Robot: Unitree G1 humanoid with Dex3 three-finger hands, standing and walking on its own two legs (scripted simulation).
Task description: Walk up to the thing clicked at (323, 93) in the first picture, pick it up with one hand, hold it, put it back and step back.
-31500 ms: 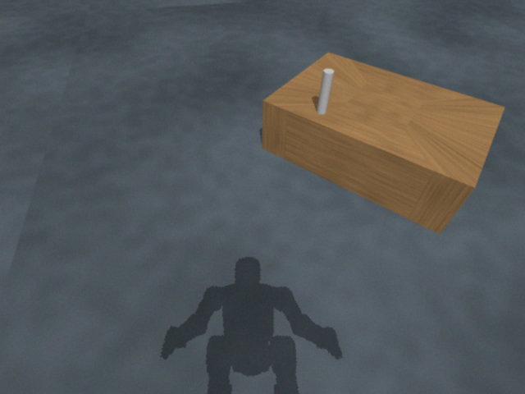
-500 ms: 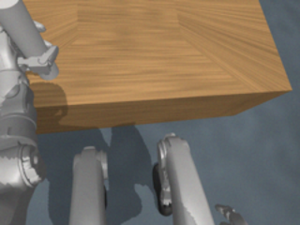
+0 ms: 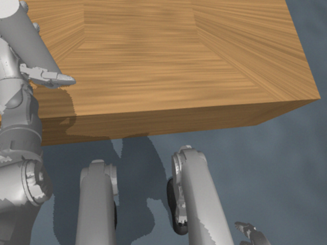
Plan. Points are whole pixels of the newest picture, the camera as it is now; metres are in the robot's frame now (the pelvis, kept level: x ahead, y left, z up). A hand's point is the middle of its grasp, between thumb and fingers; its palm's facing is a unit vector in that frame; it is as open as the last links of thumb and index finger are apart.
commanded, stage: withdraw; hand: left
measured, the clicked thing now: (33, 52) +0.53 +0.21 +0.02
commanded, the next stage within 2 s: rise in 0.32 s
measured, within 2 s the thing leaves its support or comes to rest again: neither
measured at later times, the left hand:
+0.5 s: hand out of the picture +0.55 +0.28 +0.13, palm faces +0.21 -0.97 -0.13, open 17.6 cm
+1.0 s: hand out of the picture +0.45 +0.28 +0.20, palm faces +0.21 -0.90 -0.38, open 17.5 cm
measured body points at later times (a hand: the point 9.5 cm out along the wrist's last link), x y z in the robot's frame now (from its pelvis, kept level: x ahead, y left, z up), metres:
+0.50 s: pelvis +0.01 +0.00 +0.08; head +0.21 +0.03 +0.49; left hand +0.53 +0.33 +0.14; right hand +0.06 -0.27 -0.04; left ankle +0.07 +0.13 -0.38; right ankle +0.11 -0.15 -0.38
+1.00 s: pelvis +0.05 +0.00 +0.26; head +0.17 +0.03 +0.70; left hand +0.43 +0.32 +0.23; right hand +0.10 -0.27 +0.15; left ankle +0.07 +0.13 -0.38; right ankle +0.11 -0.15 -0.38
